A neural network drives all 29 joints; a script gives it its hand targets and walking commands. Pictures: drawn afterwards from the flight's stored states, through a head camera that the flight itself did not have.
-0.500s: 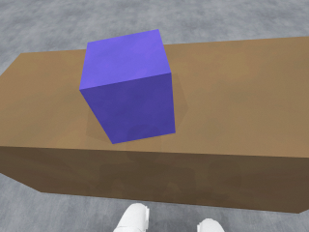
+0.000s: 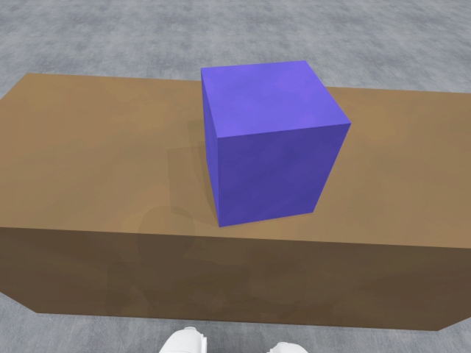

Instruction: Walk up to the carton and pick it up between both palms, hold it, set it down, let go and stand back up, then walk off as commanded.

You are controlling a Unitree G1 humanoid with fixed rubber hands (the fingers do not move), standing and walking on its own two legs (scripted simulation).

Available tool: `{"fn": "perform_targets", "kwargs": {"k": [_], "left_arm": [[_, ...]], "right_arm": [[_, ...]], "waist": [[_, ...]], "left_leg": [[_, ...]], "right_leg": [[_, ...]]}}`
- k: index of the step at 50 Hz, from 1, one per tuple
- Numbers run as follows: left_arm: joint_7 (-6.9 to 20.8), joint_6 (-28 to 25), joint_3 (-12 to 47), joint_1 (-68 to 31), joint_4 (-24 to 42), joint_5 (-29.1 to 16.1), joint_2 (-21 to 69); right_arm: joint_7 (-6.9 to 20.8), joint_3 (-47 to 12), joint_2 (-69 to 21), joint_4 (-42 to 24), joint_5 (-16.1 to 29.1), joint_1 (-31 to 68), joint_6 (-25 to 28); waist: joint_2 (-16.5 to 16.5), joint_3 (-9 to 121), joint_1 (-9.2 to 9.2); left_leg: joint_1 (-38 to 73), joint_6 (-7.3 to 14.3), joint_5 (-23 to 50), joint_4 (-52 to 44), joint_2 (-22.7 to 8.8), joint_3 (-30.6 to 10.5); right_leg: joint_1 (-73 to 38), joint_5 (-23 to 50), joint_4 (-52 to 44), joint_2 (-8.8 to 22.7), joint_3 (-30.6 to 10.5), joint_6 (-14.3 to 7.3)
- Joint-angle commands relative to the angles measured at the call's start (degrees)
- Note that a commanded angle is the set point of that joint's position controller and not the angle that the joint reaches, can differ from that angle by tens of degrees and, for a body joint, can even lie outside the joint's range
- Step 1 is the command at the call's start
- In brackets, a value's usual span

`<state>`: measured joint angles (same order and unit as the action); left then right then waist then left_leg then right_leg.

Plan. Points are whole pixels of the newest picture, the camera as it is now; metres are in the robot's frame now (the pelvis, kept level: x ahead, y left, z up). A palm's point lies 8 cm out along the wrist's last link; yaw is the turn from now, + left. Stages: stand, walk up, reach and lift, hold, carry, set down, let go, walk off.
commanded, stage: walk up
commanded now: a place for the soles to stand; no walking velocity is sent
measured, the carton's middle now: (261, 145) +0.50 -0.02 +0.07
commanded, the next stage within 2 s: none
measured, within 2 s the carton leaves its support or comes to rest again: neither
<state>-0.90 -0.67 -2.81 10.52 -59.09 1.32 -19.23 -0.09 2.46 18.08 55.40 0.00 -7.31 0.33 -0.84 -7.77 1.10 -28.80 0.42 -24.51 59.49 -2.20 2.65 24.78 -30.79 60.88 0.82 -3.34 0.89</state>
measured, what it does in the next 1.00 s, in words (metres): steps on the spot: right foot, then left foot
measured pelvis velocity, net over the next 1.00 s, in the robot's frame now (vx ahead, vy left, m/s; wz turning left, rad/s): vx -0.03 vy -0.07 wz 0.02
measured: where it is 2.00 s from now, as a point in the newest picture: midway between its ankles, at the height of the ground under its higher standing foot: outside the picture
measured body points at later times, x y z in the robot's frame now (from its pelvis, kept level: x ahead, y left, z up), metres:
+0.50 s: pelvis -0.02 -0.03 +0.02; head +0.00 -0.02 +0.46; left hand +0.08 +0.28 -0.12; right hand +0.03 -0.35 -0.10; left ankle +0.07 +0.11 -0.67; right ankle +0.00 -0.15 -0.67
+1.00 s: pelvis -0.03 -0.07 +0.04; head +0.00 -0.06 +0.49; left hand +0.04 +0.23 -0.10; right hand +0.04 -0.36 -0.10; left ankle -0.01 +0.06 -0.67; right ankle +0.00 -0.16 -0.67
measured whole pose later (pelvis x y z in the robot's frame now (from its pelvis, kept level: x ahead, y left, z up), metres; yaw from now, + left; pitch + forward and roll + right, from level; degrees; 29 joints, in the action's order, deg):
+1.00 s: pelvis -0.03 -0.07 +0.04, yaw +1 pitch -4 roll +0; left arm 0.3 -1.3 -3.2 6.3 -63.1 0.6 -18.7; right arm -0.8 1.5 18.1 62.7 -0.6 -9.0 1.9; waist -0.7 -7.2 0.1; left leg -18.4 -0.2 -23.9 46.2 0.5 -2.6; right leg 19.5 -22.2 45.6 -1.3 2.9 -2.9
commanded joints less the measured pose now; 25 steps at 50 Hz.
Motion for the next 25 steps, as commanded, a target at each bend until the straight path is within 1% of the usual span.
{"fn": "perform_targets", "kwargs": {"k": [1, 2, 3, 4, 5, 6, 7, 8, 9, 10, 11, 12, 13, 14, 15, 16, 17, 18, 19, 20, 21, 22, 23, 24, 25], "left_arm": [[-1.7, -0.3, -4.0, -4.2, 4.0, -0.9, -17.2], [-1.6, -0.3, -3.7, -1.9, 3.5, -0.8, -16.0], [-1.5, -0.4, -3.8, 0.5, 2.0, -1.1, -15.7], [-1.4, -0.3, -4.0, 1.0, 1.3, -1.2, -15.0], [-1.0, -0.2, -4.3, 2.0, 0.7, -0.7, -15.7], [-0.7, -0.2, -4.9, 2.2, 1.1, -0.7, -16.2], [-0.4, 0.1, -4.3, 3.8, 0.2, 0.0, -14.8], [-0.3, 0.1, -4.3, 2.0, 0.8, -0.2, -14.0], [-0.1, 0.1, -4.6, 2.7, 0.7, -0.6, -15.2], [0.0, 0.0, -4.6, 1.3, 0.6, -0.7, -14.2], [0.2, -0.1, -4.6, 1.8, 0.6, -0.1, -13.9], [0.3, -0.2, -5.0, 3.8, -0.5, -0.1, -14.8], [0.4, -0.5, -5.2, 6.6, -0.9, 0.5, -14.8], [0.4, -0.9, -5.0, 6.5, -0.7, 1.0, -16.9], [0.3, -0.8, -4.9, 0.6, 0.1, 0.8, -19.4], [0.3, -0.5, -5.0, -2.8, 1.5, 0.6, -20.5], [0.1, -0.9, -4.1, -6.5, 2.4, 0.0, -19.1], [0.2, -0.3, -4.4, -9.2, 3.1, 0.1, -19.1], [-0.1, 0.0, -3.1, -12.4, 4.4, 0.0, -18.1], [0.0, 0.1, -3.5, -14.0, 4.4, -0.4, -16.9], [0.2, 0.4, -3.5, -12.3, 4.4, -0.1, -15.5], [0.0, 0.8, -3.4, -8.9, 3.7, -0.7, -14.8], [-0.2, 1.2, -4.2, -6.6, 3.6, -0.1, -16.2], [-0.1, 1.4, -4.5, -4.1, 2.2, -0.6, -16.5], [0.4, 1.1, -4.9, -1.8, 1.3, -0.6, -16.2]], "right_arm": [[-2.0, 5.0, 21.6, -2.0, -0.8, -5.4, 3.8], [-2.3, 5.4, 22.2, -2.6, -1.2, -3.8, 4.0], [-2.6, 5.3, 22.4, -2.9, -1.3, -2.1, 4.1], [-2.8, 5.2, 20.9, -2.8, -0.8, -1.7, 4.0], [-2.7, 5.2, 20.4, -3.0, -0.9, -0.6, 4.1], [-2.7, 5.3, 19.9, -3.1, -1.2, 0.1, 4.0], [-2.5, 5.7, 20.5, -3.6, -1.4, 0.9, 3.9], [-2.8, 5.0, 19.7, -3.5, -1.5, 1.2, 3.5], [-2.7, 5.3, 21.1, -4.3, -1.3, 2.5, 3.4], [-2.4, 5.0, 19.7, -3.4, -1.7, 3.0, 3.4], [-2.4, 5.2, 19.5, -3.4, -1.7, 1.7, 3.1], [-2.4, 4.6, 19.8, -3.6, -1.1, 1.8, 3.1], [-2.0, 4.1, 18.1, -3.6, -1.0, 3.0, 2.7], [-1.8, 3.7, 15.9, -4.2, -0.8, 4.7, 2.5], [-2.1, 3.3, 14.8, -3.5, 0.0, 6.9, 2.3], [-2.2, 4.2, 16.9, -3.3, -0.1, 6.3, 1.8], [-2.0, 4.1, 15.9, -1.1, 0.4, 3.1, 1.7], [-1.9, 4.6, 16.6, -0.3, 0.4, -0.1, 2.1], [-1.8, 4.9, 16.3, 1.0, 0.6, -3.5, 2.0], [-1.9, 4.4, 16.5, 1.7, 0.7, -7.3, 2.5], [-2.0, 4.8, 18.2, 1.8, -0.2, -9.8, 2.6], [-2.1, 4.7, 21.1, 0.7, -0.3, -5.8, 2.6], [-2.5, 4.5, 23.4, -0.4, -0.6, -2.0, 2.9], [-2.4, 4.2, 24.4, -0.9, -1.1, 0.1, 3.2], [-2.7, 4.2, 24.3, -2.3, -0.9, 3.1, 3.1]], "waist": [[5.3, 5.3, -2.97], [7.8, 5.0, -2.77], [9.6, 6.6, -1.67], [10.0, 6.9, -1.64], [9.7, 8.4, -1.19], [10.2, 8.6, -1.08], [13.7, 11.2, -1.31], [14.7, 6.8, -1.39], [17.1, 7.9, -1.44], [16.2, 6.0, -0.53], [15.9, 6.4, -1.08], [17.9, 10.4, 0.15], [17.9, 11.3, 1.29], [10.2, 10.4, 2.57], [-0.7, 7.4, 1.18], [-3.2, 5.1, -0.34], [-1.5, 6.4, -2.11], [-2.7, 4.1, -3.48], [-5.0, 3.6, -5.82], [-7.8, 4.8, -6.95], [-2.1, 7.0, -6.93], [8.1, 6.8, -4.28], [7.7, 5.7, -2.04], [9.7, 5.9, -1.08], [11.6, 5.4, 1.23]], "left_leg": [[14.9, 10.6, 4.0, -35.4, -18.7, -41.1], [16.7, 9.5, 8.4, -35.3, -19.6, -39.4], [17.0, 10.3, 9.3, -33.6, -18.4, -35.7], [12.9, 10.5, 8.7, -34.2, -18.5, -32.5], [12.8, 9.8, 3.8, -33.8, -16.8, -29.7], [11.3, 10.1, 1.8, -33.6, -16.2, -27.0], [11.4, 9.5, 0.2, -34.8, -16.2, -27.4], [7.7, 10.8, 1.2, -35.1, -16.6, -26.1], [8.0, 10.7, -1.1, -34.7, -15.8, -24.9], [8.5, 10.7, 3.0, -32.7, -14.2, -21.6], [6.8, 10.4, 8.8, -32.0, -14.8, -22.0], [5.6, 9.4, 10.5, -28.9, -14.4, -19.0], [0.2, 6.0, 6.9, -28.3, -12.4, -14.7], [-3.7, 2.1, 2.3, -22.8, -8.4, -10.5], [-0.9, 0.9, -2.8, -17.2, -2.9, -4.9], [2.4, 1.1, -5.5, -7.9, 2.6, -3.5], [9.4, 0.5, -3.5, -5.1, 1.0, -2.6], [9.4, 1.7, -3.1, -5.6, 3.0, -2.2], [13.7, 2.8, -2.1, -5.8, 2.5, -3.3], [14.3, 3.4, -0.7, -14.8, 0.3, -6.5], [13.2, 4.9, -2.8, -26.3, -5.4, -18.1], [7.2, 8.7, -5.0, -35.0, -13.7, -34.1], [3.5, 13.4, -3.0, -37.2, -17.4, -42.0], [2.5, 14.2, -2.8, -37.1, -17.3, -42.7], [-1.3, 13.8, 3.4, -34.0, -15.3, -36.9]], "right_leg": [[13.5, -4.6, 3.5, -0.2, -4.7, -2.8], [15.4, -4.2, 5.5, -1.0, -5.7, -3.1], [13.7, -3.2, 4.1, 0.0, -4.0, -3.0], [10.8, -2.6, 4.4, 0.2, -5.1, -3.9], [8.7, -1.6, 1.9, 1.3, -3.4, -4.0], [6.1, -1.8, 0.4, 1.6, -2.3, -4.0], [4.3, -1.3, 1.0, 0.8, -0.1, -3.8], [6.0, -1.0, 1.3, 1.3, -0.2, -3.7], [4.7, 0.0, -1.0, 1.3, 1.2, -3.7], [4.8, -0.6, -6.8, 1.5, 1.8, -3.4], [1.7, 1.1, -9.6, 0.9, 2.8, -4.0], [-5.2, 4.6, -14.6, 1.6, 2.3, -4.4], [-12.4, 8.6, -17.9, 0.5, 2.9, -5.2], [-12.7, 3.5, -27.4, 5.1, -6.4, -6.7], [-4.5, -1.1, -30.9, 9.6, -14.0, -9.6], [1.9, -3.3, -35.3, 12.0, -21.6, -12.9], [7.1, -2.7, -34.8, 13.8, -19.7, -13.7], [9.4, 2.9, -32.8, 12.4, -17.2, -13.7], [13.5, 4.9, -31.3, 12.1, -13.4, -12.2], [9.5, 12.8, -25.2, 10.2, -9.1, -10.0], [7.2, 11.4, -16.1, 5.2, -4.2, -6.6], [4.0, 4.8, -5.6, 0.4, 1.7, -3.7], [2.1, -2.3, -2.6, -0.3, -0.4, -2.9], [2.1, -5.9, -1.7, 0.3, -3.5, -3.1], [-3.3, -1.2, -4.1, 0.5, -1.6, -2.9]]}}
